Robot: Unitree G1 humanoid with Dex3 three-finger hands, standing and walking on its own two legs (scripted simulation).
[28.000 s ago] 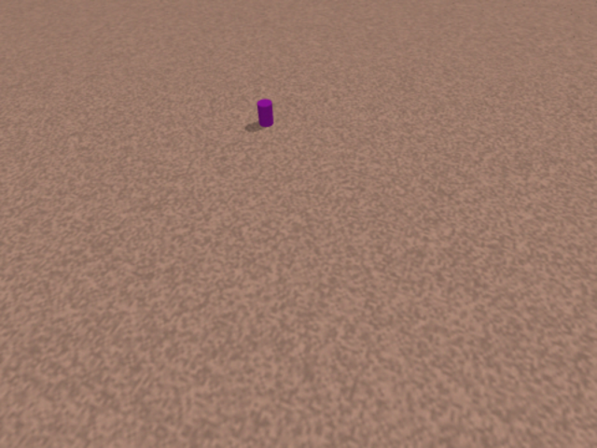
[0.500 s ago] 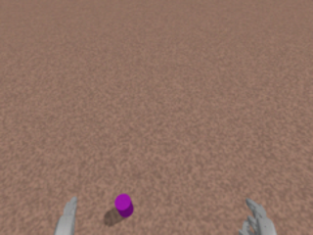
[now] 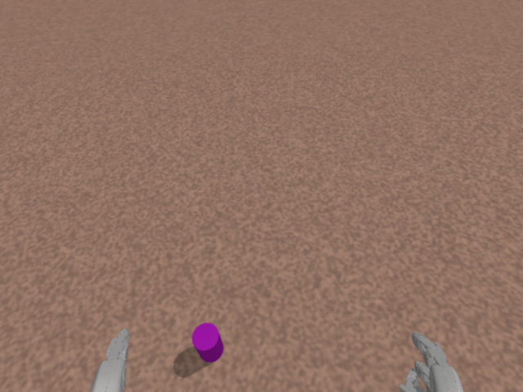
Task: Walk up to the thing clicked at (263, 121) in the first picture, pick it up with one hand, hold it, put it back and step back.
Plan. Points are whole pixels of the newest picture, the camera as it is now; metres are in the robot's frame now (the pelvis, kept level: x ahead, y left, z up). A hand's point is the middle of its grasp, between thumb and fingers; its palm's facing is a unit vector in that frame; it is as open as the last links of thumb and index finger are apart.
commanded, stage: stand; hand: left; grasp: from the side
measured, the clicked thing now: (208, 343) +0.42 +0.22 -0.66
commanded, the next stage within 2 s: none
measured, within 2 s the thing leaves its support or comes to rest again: neither
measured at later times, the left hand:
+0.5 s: hand out of the picture +0.16 +0.19 -0.08, palm faces +0.01 -0.94 -0.34, open 8.8 cm
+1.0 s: hand out of the picture +0.03 +0.26 -0.11, palm faces +0.01 -0.93 -0.36, open 7.4 cm
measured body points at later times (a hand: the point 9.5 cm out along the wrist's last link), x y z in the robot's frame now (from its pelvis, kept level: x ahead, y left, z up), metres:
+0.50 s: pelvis -0.01 +0.00 +0.00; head +0.01 +0.00 +0.45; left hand +0.16 +0.24 -0.05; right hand +0.15 -0.25 -0.09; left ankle +0.02 +0.15 -0.69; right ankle +0.00 -0.13 -0.69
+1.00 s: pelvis -0.01 +0.01 +0.05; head +0.00 +0.01 +0.50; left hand +0.03 +0.31 -0.09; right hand +0.06 -0.27 -0.09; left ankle +0.02 +0.15 -0.69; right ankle +0.00 -0.13 -0.69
